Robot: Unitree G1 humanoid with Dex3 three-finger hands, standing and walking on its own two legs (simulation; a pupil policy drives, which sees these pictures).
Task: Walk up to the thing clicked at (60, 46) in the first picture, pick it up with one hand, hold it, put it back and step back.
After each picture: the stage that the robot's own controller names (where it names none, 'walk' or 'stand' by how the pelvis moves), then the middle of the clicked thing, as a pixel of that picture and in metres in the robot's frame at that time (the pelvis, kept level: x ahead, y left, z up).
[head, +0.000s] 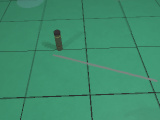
stand; (58, 40) +1.30 +0.31 -0.66
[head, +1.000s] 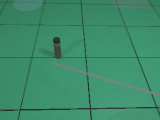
walk; (57, 48) +1.19 +0.24 -0.65
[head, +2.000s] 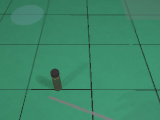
walk; (56, 80) +0.76 +0.23 -0.64
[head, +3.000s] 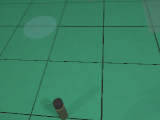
walk; (60, 109) +0.50 +0.26 -0.63
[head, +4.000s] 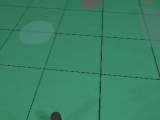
stand; out of the picture +0.43 +0.21 -0.65
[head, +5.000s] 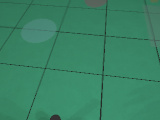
stand; out of the picture +0.39 +0.21 -0.65
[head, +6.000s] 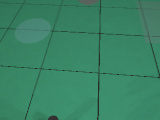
stand; out of the picture +0.38 +0.22 -0.66
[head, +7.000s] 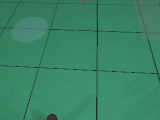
stand; out of the picture +0.38 +0.24 -0.65
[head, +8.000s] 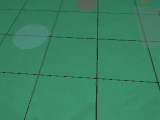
stand; out of the picture +0.36 +0.24 -0.66
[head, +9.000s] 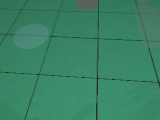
stand; out of the picture +0.35 +0.24 -0.66
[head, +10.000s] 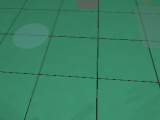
go down; out of the picture +0.35 +0.24 -0.66
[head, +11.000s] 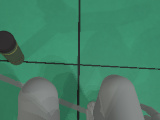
go down; (11, 51) +0.44 +0.27 -0.26
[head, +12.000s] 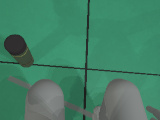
approach; (21, 53) +0.44 +0.26 -0.27
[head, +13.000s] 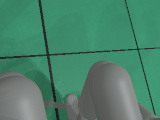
close in; out of the picture +0.43 +0.31 -0.16
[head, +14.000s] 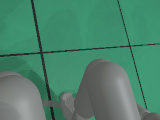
close; out of the picture +0.42 +0.31 -0.16
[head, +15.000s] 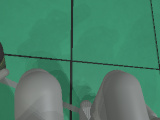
lift; out of the picture +0.33 +0.28 -0.10
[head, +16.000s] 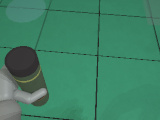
lift; (32, 82) +0.31 +0.17 +0.06
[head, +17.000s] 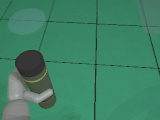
hold; (40, 84) +0.32 +0.16 +0.04
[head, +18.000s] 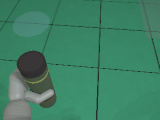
hold; (40, 84) +0.32 +0.16 +0.04
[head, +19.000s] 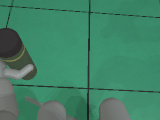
crouch; (18, 59) +0.40 +0.21 -0.04
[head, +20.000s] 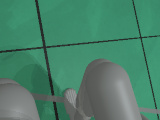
lower; out of the picture +0.43 +0.30 -0.17
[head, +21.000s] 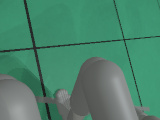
lower; out of the picture +0.42 +0.31 -0.16
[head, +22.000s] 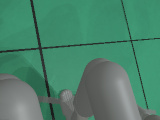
lower; out of the picture +0.41 +0.31 -0.16
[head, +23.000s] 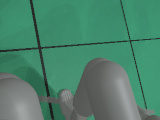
lower; out of the picture +0.41 +0.32 -0.16
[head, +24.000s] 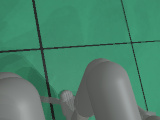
loosen; out of the picture +0.41 +0.31 -0.16
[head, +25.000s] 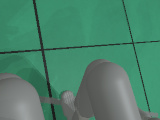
withdraw; out of the picture +0.41 +0.29 -0.17
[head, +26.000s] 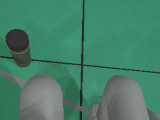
walk; (20, 51) +0.43 +0.25 -0.22
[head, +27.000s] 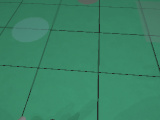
stand; out of the picture +0.36 +0.20 -0.59
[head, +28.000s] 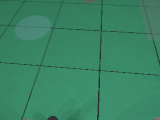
stand; out of the picture +0.37 +0.21 -0.60
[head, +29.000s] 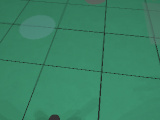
stand; out of the picture +0.38 +0.20 -0.61
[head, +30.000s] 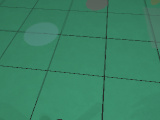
walk; out of the picture +0.38 +0.19 -0.66
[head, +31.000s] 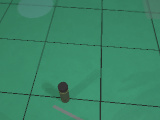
walk; (64, 93) +0.54 +0.16 -0.63
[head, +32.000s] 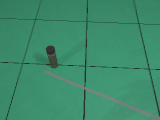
walk; (52, 57) +0.83 +0.29 -0.63
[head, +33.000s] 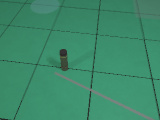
stand; (64, 60) +1.01 +0.21 -0.65
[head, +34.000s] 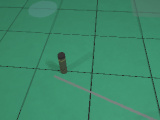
stand; (62, 63) +0.99 +0.23 -0.66
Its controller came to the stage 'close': yes
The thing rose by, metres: 0.68
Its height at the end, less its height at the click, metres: +0.00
